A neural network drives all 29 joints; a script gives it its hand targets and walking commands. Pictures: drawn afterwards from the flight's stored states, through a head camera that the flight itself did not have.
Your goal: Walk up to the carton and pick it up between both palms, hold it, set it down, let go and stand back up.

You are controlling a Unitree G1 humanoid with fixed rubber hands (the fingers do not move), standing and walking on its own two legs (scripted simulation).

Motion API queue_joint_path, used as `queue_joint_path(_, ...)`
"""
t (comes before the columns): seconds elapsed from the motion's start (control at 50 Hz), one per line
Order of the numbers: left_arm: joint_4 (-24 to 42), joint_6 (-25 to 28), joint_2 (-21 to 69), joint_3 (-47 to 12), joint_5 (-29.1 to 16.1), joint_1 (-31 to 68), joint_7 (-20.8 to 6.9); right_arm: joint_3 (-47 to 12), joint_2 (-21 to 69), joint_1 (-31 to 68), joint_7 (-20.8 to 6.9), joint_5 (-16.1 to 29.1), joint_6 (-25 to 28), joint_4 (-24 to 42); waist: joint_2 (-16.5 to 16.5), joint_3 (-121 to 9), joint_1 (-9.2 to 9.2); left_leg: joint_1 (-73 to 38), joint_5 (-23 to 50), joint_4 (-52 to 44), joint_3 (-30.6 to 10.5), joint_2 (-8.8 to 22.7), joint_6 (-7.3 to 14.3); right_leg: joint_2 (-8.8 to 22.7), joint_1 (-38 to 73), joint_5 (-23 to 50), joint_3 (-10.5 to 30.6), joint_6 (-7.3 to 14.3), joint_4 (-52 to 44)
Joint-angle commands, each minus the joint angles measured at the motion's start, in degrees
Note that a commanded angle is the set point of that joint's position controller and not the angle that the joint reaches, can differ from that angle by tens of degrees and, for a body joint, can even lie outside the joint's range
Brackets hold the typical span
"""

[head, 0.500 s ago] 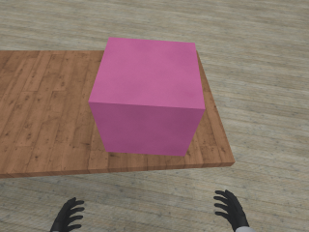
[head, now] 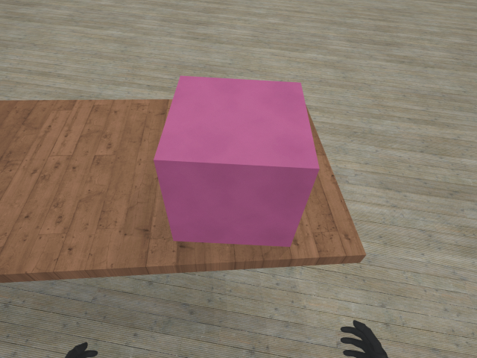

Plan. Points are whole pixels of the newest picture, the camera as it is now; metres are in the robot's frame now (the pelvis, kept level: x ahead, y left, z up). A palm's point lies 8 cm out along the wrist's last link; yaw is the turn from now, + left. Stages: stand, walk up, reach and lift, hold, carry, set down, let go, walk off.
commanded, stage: stand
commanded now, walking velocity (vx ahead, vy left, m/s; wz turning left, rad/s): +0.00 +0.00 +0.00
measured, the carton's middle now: (236, 162) +0.50 -0.01 +0.02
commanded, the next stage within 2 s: none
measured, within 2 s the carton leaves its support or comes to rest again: neither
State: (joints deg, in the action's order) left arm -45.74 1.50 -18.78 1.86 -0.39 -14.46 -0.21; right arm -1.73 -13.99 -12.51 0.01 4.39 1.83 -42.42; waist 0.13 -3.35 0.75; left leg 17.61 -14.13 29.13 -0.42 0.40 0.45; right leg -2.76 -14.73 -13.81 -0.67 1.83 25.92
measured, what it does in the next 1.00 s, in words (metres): stands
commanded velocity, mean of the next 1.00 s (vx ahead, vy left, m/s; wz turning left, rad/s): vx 0.00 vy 0.00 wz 0.00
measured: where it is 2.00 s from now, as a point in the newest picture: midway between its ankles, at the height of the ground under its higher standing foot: outside the picture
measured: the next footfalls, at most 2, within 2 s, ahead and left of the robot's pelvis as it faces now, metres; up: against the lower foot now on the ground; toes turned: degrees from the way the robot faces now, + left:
none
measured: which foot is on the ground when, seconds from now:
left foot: down 0.00-1.00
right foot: down 0.00-1.00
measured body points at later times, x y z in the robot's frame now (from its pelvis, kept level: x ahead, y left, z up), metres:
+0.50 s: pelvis -0.03 +0.01 +0.00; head -0.05 +0.01 +0.45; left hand +0.04 +0.30 -0.13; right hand +0.08 -0.24 -0.12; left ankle +0.01 +0.11 -0.74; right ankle -0.01 -0.10 -0.74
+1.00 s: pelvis -0.03 +0.00 +0.00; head -0.05 +0.00 +0.45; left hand +0.03 +0.30 -0.13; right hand +0.07 -0.25 -0.12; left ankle +0.01 +0.11 -0.74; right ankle -0.01 -0.10 -0.74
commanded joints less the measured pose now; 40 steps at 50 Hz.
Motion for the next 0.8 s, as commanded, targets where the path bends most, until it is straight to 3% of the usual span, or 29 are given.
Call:
queue_joint_path(0.0,2.24,2.45,-11.41,3.03,2.55,2.03,0.16,4.90,-15.25,0.84,0.66,-7.88,1.61,-0.34,3.16,-4.39,-0.50,-7.87,8.92,-3.76,-5.89,5.67,3.27,8.40,4.84,7.37,10.33,1.07,-4.99)
queue_joint_path(0.02,1.45,2.47,-9.97,2.78,2.18,1.46,-0.17,4.60,-14.75,1.69,0.67,-7.79,1.91,-1.12,4.27,-5.56,-1.72,-7.97,7.50,-4.00,-6.09,5.78,3.30,7.80,5.83,5.94,9.81,0.34,-4.69)
queue_joint_path(0.1,-0.95,2.45,-11.14,3.18,2.48,1.09,-0.25,4.56,-15.26,0.36,0.67,-7.79,1.75,-1.53,3.38,-3.52,-1.40,-6.71,5.24,-5.96,-7.71,6.03,3.58,7.57,5.41,2.25,9.86,0.51,-5.76)
queue_joint_path(0.12,-1.96,2.88,-10.62,2.73,2.31,0.47,-0.16,4.88,-15.77,1.69,0.68,-8.38,1.68,-1.86,5.28,-1.27,-2.07,-4.70,3.73,-6.41,-7.77,5.66,3.22,7.71,4.54,2.26,9.44,0.31,-5.59)
queue_joint_path(0.14,-2.25,2.94,-10.89,2.75,2.55,1.17,-0.14,4.93,-16.08,1.47,0.72,-8.17,1.77,-1.43,5.28,-0.08,-1.18,-4.16,2.86,-7.17,-7.77,5.66,3.11,7.41,4.04,1.74,9.08,0.38,-5.67)
queue_joint_path(0.16,-2.70,2.91,-10.99,2.88,2.40,1.08,-0.26,4.76,-15.96,2.58,0.73,-8.21,1.69,-1.25,6.13,-1.92,-1.91,-4.54,1.18,-7.16,-8.30,6.09,3.33,6.94,5.19,1.06,9.52,0.09,-5.59)
queue_joint_path(0.22,-4.01,2.48,-12.24,2.92,2.67,1.29,-0.42,4.80,-15.77,1.52,0.62,-7.63,1.70,-2.17,4.12,0.57,-1.37,-3.54,-1.94,-7.96,-8.10,5.69,2.89,7.24,2.68,-2.18,10.47,0.48,-7.23)
queue_joint_path(0.28,-5.49,2.64,-11.38,2.68,2.55,1.45,-0.53,5.01,-17.02,2.09,0.59,-8.08,1.64,-2.98,7.08,2.03,-1.33,-2.64,-6.41,-9.27,-8.70,5.49,2.77,7.24,2.09,-1.97,10.49,0.71,-6.84)
queue_joint_path(0.32,-6.11,2.83,-11.65,2.52,2.39,0.94,-0.31,4.81,-16.18,1.05,0.46,-7.74,1.41,-3.37,4.39,1.67,-1.48,-2.93,-7.80,-9.62,-9.69,5.94,2.84,6.86,1.74,-4.10,10.30,0.49,-6.99)
queue_joint_path(0.36,-7.02,2.66,-11.24,2.53,2.65,1.67,-0.33,5.11,-16.12,2.15,0.48,-7.62,1.52,-3.70,4.43,2.04,-0.88,-3.55,-7.00,-9.05,-8.96,5.75,2.47,7.28,0.82,-5.97,10.65,0.63,-8.16)
queue_joint_path(0.38,-6.41,2.85,-11.50,2.37,2.23,1.33,-0.54,4.87,-16.02,2.26,0.53,-7.42,1.57,-3.51,5.64,1.45,-1.59,-3.50,-7.01,-8.95,-8.79,5.65,2.98,7.37,1.26,-3.64,10.85,0.60,-7.66)
queue_joint_path(0.4,-6.87,2.85,-12.49,2.62,2.45,2.19,-0.39,4.56,-15.37,2.68,0.61,-7.40,1.56,-3.84,6.34,2.27,-0.80,-3.25,-5.80,-8.60,-9.35,5.79,2.71,7.14,1.27,-3.01,10.61,0.68,-7.89)
queue_joint_path(0.42,-7.33,2.93,-12.96,2.75,2.83,1.91,-0.51,4.52,-15.13,1.38,0.65,-7.38,1.62,-4.19,3.24,2.42,-1.01,-3.32,-5.19,-7.40,-8.36,5.36,2.77,7.62,0.49,-5.20,11.68,0.87,-9.00)
queue_joint_path(0.44,-7.42,2.74,-13.16,2.97,3.03,2.62,-0.35,4.59,-15.61,1.63,0.81,-7.33,1.63,-4.86,3.63,3.74,-0.53,-3.40,-5.14,-7.32,-7.87,4.97,3.01,7.98,0.29,-5.77,11.68,0.73,-9.50)
queue_joint_path(0.46,-7.22,2.60,-12.54,2.66,2.54,2.58,-0.31,4.97,-15.99,2.06,0.69,-7.59,1.46,-4.40,1.66,2.32,-0.62,-4.06,-5.51,-7.36,-8.59,5.35,3.23,7.75,-0.12,-5.80,11.78,0.65,-9.45)
queue_joint_path(0.48,-7.81,2.63,-12.25,2.39,2.10,2.16,-0.27,4.63,-16.02,1.40,0.71,-7.25,1.33,-4.50,3.55,3.76,-0.42,-3.39,-4.23,-7.05,-7.67,5.04,3.12,8.74,-0.08,-5.32,12.64,0.98,-9.47)
queue_joint_path(0.5,-7.53,2.85,-11.96,2.48,2.34,2.31,-0.31,4.89,-16.06,1.23,0.71,-7.24,1.43,-5.27,1.88,1.95,-0.58,-4.07,-3.79,-7.30,-8.11,4.91,2.89,8.18,0.55,-6.21,11.96,0.86,-9.72)
queue_joint_path(0.56,-7.84,2.76,-11.92,2.64,2.46,2.31,-0.37,4.96,-16.19,1.59,0.53,-7.71,1.51,-5.11,3.72,3.57,-0.91,-3.73,-4.99,-7.56,-7.64,4.78,2.78,7.93,-0.31,-6.51,12.03,0.55,-9.81)
queue_joint_path(0.58,-8.37,2.74,-12.34,2.42,2.23,2.21,-0.32,5.14,-16.73,0.79,0.58,-7.11,1.48,-5.53,2.26,3.73,-0.51,-3.79,-4.47,-8.14,-7.70,4.72,2.53,8.12,-0.42,-6.31,11.87,0.45,-9.72)
queue_joint_path(0.62,-8.09,2.83,-12.47,2.62,2.07,2.40,-0.23,4.27,-15.08,1.48,0.83,-6.95,1.47,-6.23,2.53,2.25,-1.00,-4.73,-1.81,-7.51,-7.35,5.52,2.81,8.40,0.91,-3.49,11.85,0.46,-8.87)
queue_joint_path(0.64,-8.18,2.92,-11.74,2.39,2.22,2.14,-0.15,4.54,-15.51,1.37,0.84,-6.88,1.62,-6.24,4.78,2.04,-0.91,-4.73,-1.66,-7.23,-7.43,5.19,2.66,8.22,1.25,-1.39,11.34,0.94,-8.69)
queue_joint_path(0.72,-8.56,2.61,-11.68,2.18,1.77,1.61,0.03,4.76,-16.74,1.07,0.86,-6.87,1.43,-6.66,2.03,1.93,-0.53,-5.18,-0.39,-7.89,-8.00,5.73,2.61,8.23,2.34,-0.28,10.66,0.53,-8.35)
queue_joint_path(0.78,-8.36,2.76,-12.55,2.72,1.89,3.32,-0.07,4.53,-15.77,1.78,1.10,-6.71,1.77,-6.62,3.30,0.23,-0.48,-5.25,2.66,-7.45,-7.71,5.44,2.43,8.36,4.35,4.22,10.48,0.76,-6.99)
